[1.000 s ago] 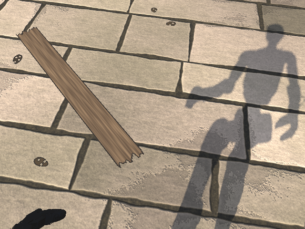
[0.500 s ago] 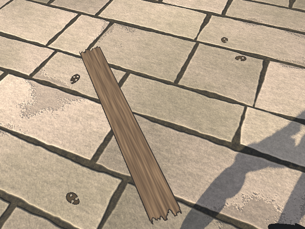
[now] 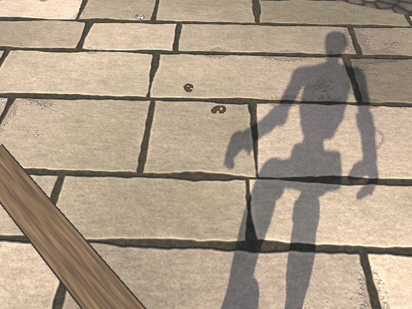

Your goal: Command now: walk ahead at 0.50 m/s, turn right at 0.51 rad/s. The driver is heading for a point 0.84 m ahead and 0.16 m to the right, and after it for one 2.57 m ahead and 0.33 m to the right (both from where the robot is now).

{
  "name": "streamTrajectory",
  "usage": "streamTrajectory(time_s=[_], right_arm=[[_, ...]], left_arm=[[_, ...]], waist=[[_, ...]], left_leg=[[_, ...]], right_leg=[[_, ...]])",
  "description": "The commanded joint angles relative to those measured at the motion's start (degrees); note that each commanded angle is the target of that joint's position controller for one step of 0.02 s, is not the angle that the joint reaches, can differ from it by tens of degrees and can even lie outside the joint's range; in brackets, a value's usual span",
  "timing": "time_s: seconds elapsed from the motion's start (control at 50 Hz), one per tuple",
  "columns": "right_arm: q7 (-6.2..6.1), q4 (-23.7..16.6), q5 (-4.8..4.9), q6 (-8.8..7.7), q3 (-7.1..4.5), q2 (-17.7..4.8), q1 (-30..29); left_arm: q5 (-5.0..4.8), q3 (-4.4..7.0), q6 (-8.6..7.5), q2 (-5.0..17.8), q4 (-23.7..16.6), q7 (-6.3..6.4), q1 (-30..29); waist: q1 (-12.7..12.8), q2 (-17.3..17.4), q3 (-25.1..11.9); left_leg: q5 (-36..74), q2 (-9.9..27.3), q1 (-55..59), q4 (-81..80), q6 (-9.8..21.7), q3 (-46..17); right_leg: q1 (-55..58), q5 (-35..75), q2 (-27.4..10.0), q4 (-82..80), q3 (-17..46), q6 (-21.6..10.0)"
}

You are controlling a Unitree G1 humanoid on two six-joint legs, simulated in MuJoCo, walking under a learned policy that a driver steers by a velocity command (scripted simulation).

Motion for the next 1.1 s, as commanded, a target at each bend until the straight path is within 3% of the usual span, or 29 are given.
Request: streamTrajectory(time_s=[0.02,0.06,0.1,0.12,0.14,0.16,0.18,0.2,0.22,0.24,0.26,0.28,0.3,0.36,0.46,0.56,0.62,0.64,0.66,0.68,0.7,0.72,0.74,0.76,0.8,0.86,0.94,1.04,1.1], right_arm=[[-0.51,-3.0,0.81,-0.16,-2.36,-9.9,-2.1],[-0.53,-2.1,1.47,0.75,-2.73,-10.7,-1.1],[-0.76,-2.0,1.9,1.62,-3.16,-12.2,-1.7],[-0.97,-2.2,2.12,2.09,-3.38,-13.0,-2.1],[-1.14,-2.4,2.3,2.61,-3.37,-13.3,-3.0],[-1.38,-2.7,2.02,2.58,-2.76,-12.1,-2.7],[-0.91,-5.4,-0.65,1.64,-0.49,-5.0,1.8],[-0.16,-6.9,0.07,-0.72,0.61,-4.2,0.6],[0.53,-8.3,2.65,-2.18,-0.69,-9.1,-7.0],[0.57,-9.2,3.05,-2.98,-0.43,-8.6,-9.3],[0.09,-8.4,1.68,-3.15,-0.48,-8.3,-9.0],[-0.17,-7.9,0.61,-2.71,-0.96,-8.9,-8.2],[-0.03,-7.7,0.32,-1.96,-1.13,-8.9,-7.3],[-0.1,-8.1,-0.32,-0.44,-0.68,-6.6,-7.7],[0.5,-10.9,0.22,-0.63,0.61,-4.1,-18.6],[1.8,-11.8,1.08,-1.78,-0.12,-6.9,-20.7],[1.79,-9.9,0.61,-2.46,-1.14,-8.3,-13.7],[1.5,-8.8,-0.15,-2.78,-1.9,-10.1,-7.7],[1.34,-8.1,-0.85,-2.81,-2.8,-14.2,-0.3],[2.12,-4.8,-0.01,-1.93,-3.69,-16.2,4.8],[2.31,-5.6,1.39,-1.88,-2.32,-10.9,3.2],[2.1,-6.1,1.23,-1.53,-1.48,-8.4,-0.3],[2.02,-6.5,0.56,-1.23,-0.89,-7.4,-2.9],[1.86,-6.3,0.19,-1.06,-0.5,-6.4,-4.5],[1.54,-5.8,-0.01,-1.24,0.02,-5.2,-4.9],[1.14,-4.4,0.86,-1.43,-0.44,-7.5,-3.0],[0.68,-2.9,1.37,-0.62,-0.74,-9.3,-0.7],[0.58,-0.1,1.93,0.56,-0.65,-10.1,4.1],[0.22,0.9,2.18,1.61,-0.97,-11.1,4.7]], left_arm=[[0.03,-0.31,-0.61,1.3,-5.8,-1.19,-6.0],[0.04,-0.14,-0.51,1.9,-7.4,-1.76,-8.0],[0.14,0.57,-0.29,3.3,-8.4,-2.1,-6.9],[0.13,1.33,-0.09,4.6,-8.1,-2.07,-3.8],[-0.05,2.67,0.04,6.7,-6.5,-1.83,3.2],[-0.19,4.75,0.37,10.5,-3.9,-0.94,13.1],[-0.61,6.34,0.63,17.7,-3.2,0.23,16.1],[-0.38,5.49,-0.41,17.0,-5.6,-0.17,15.8],[0.14,4.11,-1.23,12.4,-5.2,-0.56,15.0],[0.16,3.61,-1.8,10.7,-5.1,-0.51,12.5],[0.04,3.0,-1.92,8.8,-5.6,-0.36,8.4],[0.48,2.38,-1.93,7.0,-6.5,-0.09,5.4],[0.99,2.11,-1.9,6.5,-7.4,0.15,4.0],[0.68,2.56,-2.24,8.0,-7.2,1.07,4.7],[0.07,2.99,-1.61,9.2,-5.7,2.33,8.6],[-0.2,2.89,-1.13,8.4,-3.8,2.65,11.7],[0.32,2.52,-0.75,7.1,-3.3,2.57,11.1],[0.67,1.59,-0.81,4.7,-3.6,2.32,11.4],[1.43,0.36,-1.06,1.4,-4.2,2.32,16.6],[-0.7,-0.06,-1.7,0.8,-4.3,2.29,22.1],[-1.3,1.05,-1.84,6.7,-3.6,2.44,17.3],[-0.88,1.54,-1.81,8.5,-5.0,2.46,10.3],[0.0,1.34,-1.83,7.7,-5.8,2.45,6.9],[0.65,1.34,-2.09,6.8,-6.3,2.2,5.6],[0.49,1.07,-2.2,4.7,-5.9,1.76,6.9],[0.9,0.32,-2.15,2.6,-7.0,1.64,3.9],[0.84,-0.57,-2.74,1.0,-8.4,1.05,-3.0],[0.02,-0.66,-3.31,1.4,-10.5,-0.2,-10.4],[0.12,-0.04,-3.84,3.0,-11.1,-0.79,-10.4]], waist=[[-0.1,4.2,4.2],[-0.2,4.5,4.5],[1.5,6.1,2.4],[3.6,7.2,-0.2],[7.8,6.9,-4.0],[12.5,4.8,-9.2],[9.0,-10.1,-13.9],[8.6,-9.8,-23.5],[11.4,-3.2,-17.9],[9.8,-1.8,-11.3],[6.9,1.8,-7.2],[4.8,1.0,-5.3],[3.4,0.0,-4.7],[2.6,0.3,-3.6],[6.7,-2.0,-1.0],[7.3,-3.4,-1.0],[3.5,-5.0,-2.4],[0.8,-3.1,-7.5],[0.5,7.3,-16.3],[1.8,24.1,-19.2],[-0.2,14.5,-12.3],[-0.9,9.2,-5.9],[0.1,6.1,-2.7],[1.4,6.2,-0.9],[3.0,8.8,-1.5],[2.6,7.8,-0.8],[0.4,6.8,0.1],[-1.8,6.8,1.9],[0.2,7.3,1.9]], left_leg=[[18.6,17.3,-1.4,-5.3,7.9,-3.5],[22.6,18.4,2.9,-2.8,7.1,-2.4],[38.7,18.5,5.3,3.4,5.8,-0.6],[48.5,18.2,5.7,9.1,5.1,0.2],[53.6,16.7,3.7,19.1,3.8,1.6],[47.0,14.3,-5.0,33.3,1.6,2.5],[3.7,6.8,-29.6,55.0,-2.3,1.7],[-21.3,-1.5,-41.9,66.5,-3.2,-12.4],[-16.6,2.0,-47.8,67.5,-1.8,-16.8],[-11.4,4.4,-48.3,63.4,-0.6,-16.2],[-7.7,6.7,-45.0,58.3,-0.7,-16.1],[-5.2,8.1,-40.5,54.3,-1.2,-16.3],[-3.7,8.5,-37.2,52.6,-1.7,-16.3],[0.5,7.5,-35.2,45.3,-4.4,-14.7],[17.3,3.7,-31.4,23.8,-5.8,-14.3],[17.3,2.8,-28.2,16.2,-3.7,-16.3],[11.9,2.0,-19.5,13.3,-0.2,-13.8],[11.3,5.1,-9.5,13.7,2.3,-16.1],[10.0,15.8,8.0,15.2,7.9,-30.1],[-9.3,23.9,18.0,5.0,15.4,-56.0],[-21.4,23.0,13.9,1.9,13.6,-56.6],[-18.2,20.9,7.1,1.7,11.4,-47.9],[-10.8,18.4,0.8,1.1,10.8,-41.3],[-5.5,16.4,-3.3,0.1,10.7,-37.0],[2.0,13.6,-6.6,-1.8,10.3,-31.3],[10.2,13.9,-7.2,-4.1,12.0,-26.7],[14.9,12.3,-7.0,-5.1,10.7,-20.3],[16.2,13.8,-3.9,-3.3,9.5,-18.6],[22.0,15.7,-0.5,0.8,8.2,-20.2]], right_leg=[[0.3,1.5,-0.2,-5.8,-1.9,-1.3],[-0.4,-2.5,0.5,-7.9,-3.4,-2.8],[4.2,-8.4,3.4,-8.7,-6.5,-4.8],[9.2,-11.4,5.7,-8.5,-8.4,-6.1],[18.6,-11.1,8.5,-10.7,-9.7,-7.8],[34.8,-8.2,9.5,-13.5,-7.1,-10.2],[55.6,-9.2,-5.2,-14.8,18.8,-18.4],[64.1,-19.8,-13.6,-25.9,46.1,-26.3],[61.0,-19.1,-12.2,-29.0,39.7,-22.2],[53.2,-15.4,-10.0,-28.8,31.8,-20.0],[44.7,-9.6,-7.4,-28.8,25.4,-17.9],[38.1,-4.1,-5.5,-29.7,21.0,-17.0],[34.0,-1.4,-4.2,-31.0,19.3,-16.9],[28.0,5.1,-2.4,-32.6,14.6,-17.2],[24.4,-3.3,1.2,-32.0,11.3,-13.4],[30.3,-8.4,-2.3,-26.7,17.5,-11.8],[32.3,-1.1,-1.8,-19.8,18.2,-9.8],[30.4,1.0,1.4,-10.2,15.5,-8.0],[19.3,-13.2,7.0,7.5,10.6,-5.1],[1.8,-34.4,12.1,23.0,6.3,-2.0],[-4.3,-31.8,8.9,28.4,9.3,-2.0],[-5.6,-26.7,6.8,28.5,7.6,-2.3],[-4.0,-23.2,4.9,26.5,5.8,-2.2],[-2.6,-20.3,2.9,22.8,5.2,-2.1],[1.7,-17.7,1.1,18.4,3.6,-1.8],[0.3,-14.7,0.2,10.7,1.6,-0.4],[2.4,-3.1,0.8,-3.5,-0.3,0.5],[5.9,1.2,3.0,-12.9,-1.7,-0.2],[9.5,-4.0,4.1,-16.5,-1.6,-2.3]])
Keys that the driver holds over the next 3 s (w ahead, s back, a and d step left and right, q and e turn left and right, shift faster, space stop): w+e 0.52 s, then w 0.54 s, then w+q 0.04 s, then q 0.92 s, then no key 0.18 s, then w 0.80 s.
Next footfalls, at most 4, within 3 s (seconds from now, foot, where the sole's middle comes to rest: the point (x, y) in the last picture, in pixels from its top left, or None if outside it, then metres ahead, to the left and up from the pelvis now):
0.16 right None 0.25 -0.14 -0.78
0.64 left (204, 284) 0.57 0.00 -0.78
1.16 right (297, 236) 0.73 -0.35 -0.78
1.64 left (231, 211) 0.84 -0.12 -0.78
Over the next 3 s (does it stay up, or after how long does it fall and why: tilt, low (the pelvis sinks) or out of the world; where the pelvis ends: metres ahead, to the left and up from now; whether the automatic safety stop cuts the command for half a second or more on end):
stays up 1.03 -0.24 -0.01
